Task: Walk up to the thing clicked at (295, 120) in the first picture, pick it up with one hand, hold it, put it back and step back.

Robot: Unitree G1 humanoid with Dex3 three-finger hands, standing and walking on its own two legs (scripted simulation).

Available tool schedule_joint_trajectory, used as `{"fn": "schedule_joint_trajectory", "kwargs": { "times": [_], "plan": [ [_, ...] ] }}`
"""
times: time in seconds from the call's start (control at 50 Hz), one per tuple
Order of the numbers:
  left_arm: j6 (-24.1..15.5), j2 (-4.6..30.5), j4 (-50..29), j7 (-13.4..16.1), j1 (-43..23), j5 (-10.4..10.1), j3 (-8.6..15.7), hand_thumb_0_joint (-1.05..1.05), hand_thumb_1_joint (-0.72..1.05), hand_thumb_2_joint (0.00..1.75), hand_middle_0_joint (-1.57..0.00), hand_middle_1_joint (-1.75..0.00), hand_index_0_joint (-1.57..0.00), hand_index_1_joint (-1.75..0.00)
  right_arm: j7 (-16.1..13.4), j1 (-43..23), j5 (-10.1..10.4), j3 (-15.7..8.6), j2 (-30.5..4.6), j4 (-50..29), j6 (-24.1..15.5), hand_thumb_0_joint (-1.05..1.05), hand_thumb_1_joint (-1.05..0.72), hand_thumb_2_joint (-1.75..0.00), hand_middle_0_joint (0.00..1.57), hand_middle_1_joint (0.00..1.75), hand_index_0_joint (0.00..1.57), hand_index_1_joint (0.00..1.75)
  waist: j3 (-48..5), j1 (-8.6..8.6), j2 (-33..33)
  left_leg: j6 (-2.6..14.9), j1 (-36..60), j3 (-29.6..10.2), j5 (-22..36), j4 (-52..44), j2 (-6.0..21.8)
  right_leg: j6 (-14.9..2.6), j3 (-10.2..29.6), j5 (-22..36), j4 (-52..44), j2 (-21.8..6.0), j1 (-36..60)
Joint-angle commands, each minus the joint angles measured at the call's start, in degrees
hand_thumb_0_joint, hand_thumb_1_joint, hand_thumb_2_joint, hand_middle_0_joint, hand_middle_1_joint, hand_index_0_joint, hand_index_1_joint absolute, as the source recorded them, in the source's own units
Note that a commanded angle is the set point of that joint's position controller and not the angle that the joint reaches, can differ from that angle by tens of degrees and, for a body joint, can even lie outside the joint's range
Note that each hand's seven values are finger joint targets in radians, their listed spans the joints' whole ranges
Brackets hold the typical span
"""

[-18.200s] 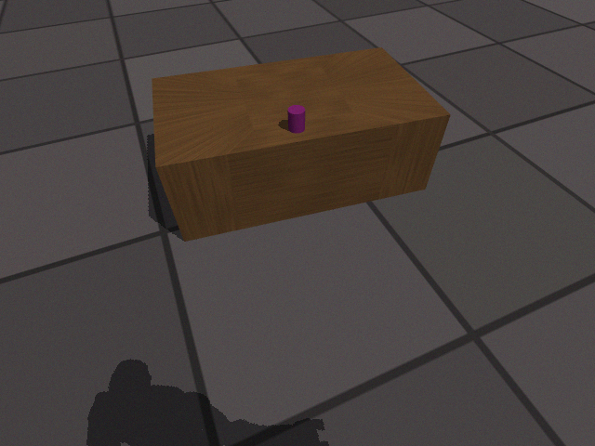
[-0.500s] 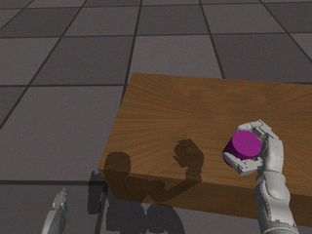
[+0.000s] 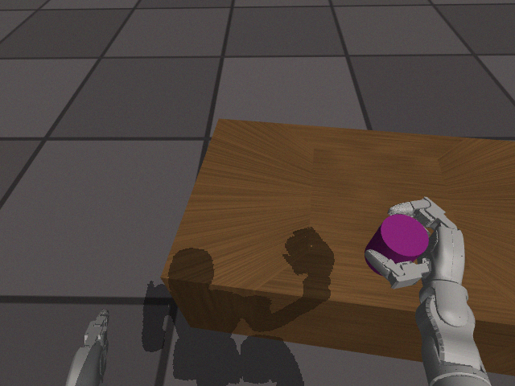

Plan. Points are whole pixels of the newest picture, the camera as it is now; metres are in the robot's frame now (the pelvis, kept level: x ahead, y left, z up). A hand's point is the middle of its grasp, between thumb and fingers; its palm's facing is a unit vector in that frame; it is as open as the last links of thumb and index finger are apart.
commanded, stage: hold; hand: right
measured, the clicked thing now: (393, 246) +0.33 -0.17 +0.04
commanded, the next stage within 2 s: crouch in 0.62 s
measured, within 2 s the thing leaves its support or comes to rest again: neither
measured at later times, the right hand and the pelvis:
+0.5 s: hand (400, 247) +0.33 -0.18 +0.05, palm faces +0.21 +0.98 +0.02, open 9.7 cm; pelvis +0.00 +0.00 +0.00, yaw +0 degrees
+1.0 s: hand (398, 253) +0.34 -0.19 +0.01, palm faces +0.23 +0.97 +0.01, open 9.7 cm; pelvis -0.01 +0.00 -0.01, yaw +0 degrees
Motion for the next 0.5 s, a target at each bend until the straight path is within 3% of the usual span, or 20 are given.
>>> {"fn": "schedule_joint_trajectory", "kwargs": {
  "times": [0.0, 0.08, 0.1, 0.12, 0.14, 0.16, 0.18, 0.2, 0.22, 0.24, 0.26, 0.28, 0.3, 0.34, 0.38, 0.42, 0.44, 0.48],
  "plan": [
    [-3.0, 8.1, -12.0, 0.3, -1.0, -0.2, 4.0, 0.0, -0.52, 0.03, -0.05, -0.06, -0.06, -0.05, 0.6, -14.9, 0.4, -2.4, -6.9, -14.6, -5.1, 0.0, -0.18, -1.35, 1.28, 1.46, 1.33, 1.46, -16.3, -0.22, 1.2, 1.29, 5.3, 2.5, 17.0, -8.0, -1.4, -1.81, -1.6, 12.5, -6.4, 1.5, 11.4],
    [-2.6, 5.6, -9.3, -0.1, -0.1, 0.1, 2.0, 0.0, -0.51, 0.03, -0.05, -0.06, -0.06, -0.05, -0.1, -14.0, -0.1, -1.9, -6.3, -16.1, -6.1, 0.0, -0.16, -1.34, 1.27, 1.45, 1.33, 1.45, -15.5, -1.56, -2.7, 1.68, 4.8, 2.5, 17.3, -7.0, -1.3, -1.33, -1.8, 13.4, -6.4, 1.6, 10.9],
    [-2.7, 6.2, -9.4, 0.0, -0.9, 0.1, 2.7, 0.0, -0.52, 0.04, -0.05, -0.06, -0.06, -0.05, 0.0, -13.9, -0.1, -1.2, -5.9, -15.3, -6.2, 0.0, -0.18, -1.35, 1.29, 1.47, 1.34, 1.47, -14.4, -0.74, -1.9, 1.68, 4.2, 2.4, 16.4, -7.2, -1.3, -1.46, -1.9, 12.3, -6.3, 1.6, 9.6],
    [-2.6, 7.6, -9.6, 0.2, -1.2, 0.3, 3.5, 0.0, -0.52, 0.04, -0.05, -0.06, -0.06, -0.05, -0.4, -13.6, -0.1, -3.1, -7.7, -15.3, -6.4, 0.0, -0.18, -1.36, 1.29, 1.47, 1.34, 1.47, -13.9, -1.01, -1.3, 1.64, 4.2, 2.4, 15.6, -7.5, -1.4, -1.49, -1.9, 11.5, -6.4, 1.4, 9.6],
    [-2.8, 8.2, -12.1, 0.2, -2.7, 0.2, 3.8, 0.0, -0.52, 0.04, -0.05, -0.06, -0.06, -0.05, -0.4, -14.1, -0.3, -2.6, -7.7, -17.7, -6.4, 0.0, -0.17, -1.37, 1.29, 1.48, 1.35, 1.48, -17.2, -0.95, -2.0, 1.68, 5.4, 2.3, 17.0, -7.3, -1.3, -1.49, -1.7, 12.8, -6.5, 1.4, 11.4],
    [-2.5, 8.8, -11.1, 0.4, -2.0, 0.3, 4.2, 0.0, -0.52, 0.03, -0.05, -0.06, -0.06, -0.05, -0.4, -13.6, -0.2, -2.6, -8.1, -16.0, -6.3, 0.0, -0.17, -1.38, 1.3, 1.5, 1.36, 1.5, -14.3, -0.42, -1.4, 1.65, 4.8, 2.5, 15.8, -7.8, -1.5, -1.46, -1.8, 11.5, -6.7, 1.3, 10.3],
    [-2.6, 10.3, -14.7, 0.6, -3.5, 0.2, 5.2, 0.0, -0.52, 0.04, -0.05, -0.06, -0.06, -0.05, -0.7, -14.2, -0.3, -3.0, -8.8, -17.9, -6.3, 0.0, -0.19, -1.37, 1.3, 1.49, 1.36, 1.49, -16.0, -0.19, -0.1, 1.63, 5.5, 2.6, 15.5, -7.9, -1.5, -1.56, -1.4, 11.1, -7.0, 1.2, 11.0],
    [-2.4, 9.3, -13.3, 0.6, -3.4, 0.2, 4.5, 0.0, -0.52, 0.04, -0.05, -0.06, -0.06, -0.05, -0.7, -13.3, -0.4, -1.9, -7.5, -17.0, -6.2, 0.0, -0.19, -1.38, 1.31, 1.49, 1.36, 1.49, -14.8, -0.66, -0.5, 1.69, 5.4, 2.7, 15.4, -7.8, -1.6, -1.41, -1.4, 11.1, -7.3, 1.2, 10.7],
    [-2.1, 5.9, -8.7, 0.2, 0.1, 0.2, 2.0, 0.0, -0.51, 0.03, -0.05, -0.06, -0.06, -0.05, -0.3, -13.0, -0.2, 0.0, -5.0, -14.9, -5.8, 0.0, -0.2, -1.37, 1.31, 1.49, 1.36, 1.49, -12.0, -0.36, -1.5, 1.62, 4.3, 2.7, 14.7, -8.2, -1.5, -1.38, -1.7, 10.3, -7.4, 1.3, 9.8],
    [-2.2, 6.2, -10.5, 0.3, -0.6, 0.0, 2.3, 0.0, -0.52, 0.04, -0.05, -0.06, -0.06, -0.05, -0.2, -13.2, 0.1, -1.3, -5.6, -15.1, -5.9, 0.0, -0.17, -1.38, 1.3, 1.5, 1.36, 1.5, -13.2, -0.36, -0.2, 1.45, 4.5, 2.7, 15.1, -8.3, -1.5, -1.6, -1.6, 10.6, -7.1, 1.3, 10.1],
    [-2.3, 8.2, -10.8, 0.6, -0.8, 0.0, 4.3, 0.0, -0.52, 0.04, -0.05, -0.06, -0.06, -0.05, 0.2, -12.0, 0.4, -0.9, -5.4, -12.8, -5.6, 0.0, -0.17, -1.37, 1.29, 1.48, 1.35, 1.48, -12.9, 0.84, 2.2, 1.26, 4.4, 2.8, 15.3, -8.5, -1.6, -1.89, -1.5, 10.4, -6.9, 1.2, 9.6],
    [-2.4, 8.5, -12.0, 0.5, -0.9, -0.1, 3.8, 0.0, -0.52, 0.03, -0.05, -0.06, -0.06, -0.05, 0.3, -12.4, 0.5, -1.5, -6.3, -15.2, -5.5, 0.0, -0.16, -1.37, 1.29, 1.48, 1.35, 1.48, -14.4, 0.4, 2.3, 1.18, 5.2, 2.7, 16.2, -8.5, -1.6, -1.94, -1.5, 11.3, -7.0, 1.1, 10.7],
    [-2.3, 9.2, -11.1, 0.6, -1.3, -0.1, 4.6, 0.0, -0.52, 0.03, -0.05, -0.06, -0.06, -0.05, 0.6, -12.3, 0.6, -2.2, -7.1, -13.7, -5.1, 0.0, -0.18, -1.37, 1.29, 1.48, 1.35, 1.48, -12.3, 0.57, 2.2, 1.25, 4.0, 2.7, 14.9, -8.7, -1.6, -1.93, -1.5, 10.2, -7.3, 1.1, 10.1],
    [-2.4, 8.8, -11.9, 0.5, -1.3, -0.1, 4.2, 0.0, -0.52, 0.03, -0.05, -0.06, -0.06, -0.05, 0.9, -13.0, 0.6, -0.8, -5.4, -12.8, -5.2, 0.0, -0.19, -1.36, 1.3, 1.48, 1.36, 1.48, -10.1, 1.16, 2.2, 1.41, 2.4, 2.9, 12.5, -8.6, -1.7, -1.81, -1.3, 7.9, -7.9, 1.0, 8.9],
    [-2.5, 6.7, -8.7, 0.3, 0.1, -0.2, 2.7, 0.0, -0.52, 0.03, -0.05, -0.06, -0.06, -0.05, 1.1, -13.4, 0.7, -1.6, -5.7, -11.2, -5.4, 0.0, -0.21, -1.35, 1.29, 1.47, 1.35, 1.47, -8.1, 0.49, 1.3, 1.43, 1.5, 2.5, 10.9, -8.8, -1.3, -1.79, -1.6, 6.3, -7.7, 1.2, 7.4],
    [-2.8, 7.7, -10.6, 0.2, -0.3, -0.2, 3.9, 0.0, -0.51, 0.03, -0.05, -0.06, -0.06, -0.05, 1.4, -13.9, 0.6, -2.0, -6.2, -11.9, -5.7, 0.0, -0.2, -1.35, 1.3, 1.47, 1.35, 1.47, -10.8, 0.52, 0.8, 1.59, 1.7, 2.7, 10.7, -8.1, -1.5, -1.62, -1.3, 6.2, -7.9, 1.1, 8.3],
    [-2.8, 8.8, -11.3, 0.3, -1.1, -0.1, 4.6, 0.0, -0.51, 0.02, -0.05, -0.06, -0.06, -0.05, 1.4, -15.1, 0.8, -3.4, -7.9, -13.3, -6.0, 0.0, -0.21, -1.34, 1.3, 1.47, 1.35, 1.47, -11.6, 0.3, 1.0, 1.54, 1.9, 2.8, 10.3, -8.3, -1.5, -1.69, -1.3, 6.0, -7.8, 1.1, 8.6],
    [-2.9, 7.7, -11.8, 0.1, -0.6, 0.0, 3.4, 0.0, -0.51, 0.02, -0.05, -0.06, -0.06, -0.05, 1.4, -15.0, 0.5, -2.0, -7.0, -13.9, -6.2, 0.0, -0.2, -1.34, 1.29, 1.46, 1.34, 1.46, -12.8, -0.36, -0.7, 1.67, 2.8, 2.8, 11.1, -7.9, -1.5, -1.37, -1.2, 6.7, -7.9, 1.2, 9.4]
  ]
}}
